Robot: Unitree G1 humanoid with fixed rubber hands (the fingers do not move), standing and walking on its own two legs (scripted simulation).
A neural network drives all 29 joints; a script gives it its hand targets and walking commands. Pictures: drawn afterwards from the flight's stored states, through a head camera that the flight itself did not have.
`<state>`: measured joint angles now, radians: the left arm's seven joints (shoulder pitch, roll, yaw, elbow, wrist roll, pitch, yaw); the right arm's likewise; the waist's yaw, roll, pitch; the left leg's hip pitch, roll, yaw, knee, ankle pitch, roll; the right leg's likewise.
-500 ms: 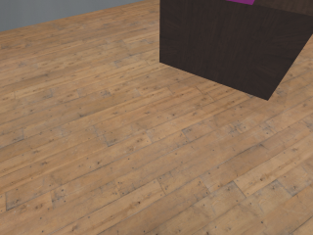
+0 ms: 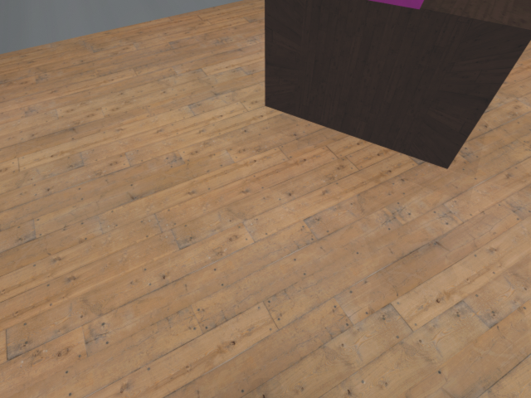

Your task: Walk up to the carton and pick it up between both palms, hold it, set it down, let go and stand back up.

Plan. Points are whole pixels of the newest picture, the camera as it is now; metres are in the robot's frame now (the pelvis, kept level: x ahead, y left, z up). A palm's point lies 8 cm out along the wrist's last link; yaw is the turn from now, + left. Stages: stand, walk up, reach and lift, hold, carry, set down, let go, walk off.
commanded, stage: stand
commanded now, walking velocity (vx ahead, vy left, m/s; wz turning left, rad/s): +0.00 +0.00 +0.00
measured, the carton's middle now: out of the picture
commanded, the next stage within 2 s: walk up in 0.16 s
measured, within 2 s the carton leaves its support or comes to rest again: neither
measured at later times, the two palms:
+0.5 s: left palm out of the picture -0.03 +0.21 -0.15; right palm out of the picture -0.03 -0.22 -0.14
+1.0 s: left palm out of the picture +0.13 +0.10 -0.14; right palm (499, 348) +0.22 -0.39 -0.13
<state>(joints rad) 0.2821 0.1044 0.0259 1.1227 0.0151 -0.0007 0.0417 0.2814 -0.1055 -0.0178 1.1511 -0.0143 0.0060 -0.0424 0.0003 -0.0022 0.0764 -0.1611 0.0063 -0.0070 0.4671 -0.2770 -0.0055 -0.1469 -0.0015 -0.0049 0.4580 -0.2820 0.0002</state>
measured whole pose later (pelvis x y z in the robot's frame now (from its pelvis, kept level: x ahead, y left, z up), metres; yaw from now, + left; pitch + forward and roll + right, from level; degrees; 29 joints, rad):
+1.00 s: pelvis +0.17 -0.12 -0.01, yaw -12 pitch -2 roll -2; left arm 0.55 0.14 -0.01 0.97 0.04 -0.07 0.00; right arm 0.22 -0.27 0.02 0.87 -0.05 -0.03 0.05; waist 0.06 0.04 0.05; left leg -0.63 0.10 0.02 1.08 -0.32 -0.01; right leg -0.11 0.03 -0.02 0.54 -0.39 -0.02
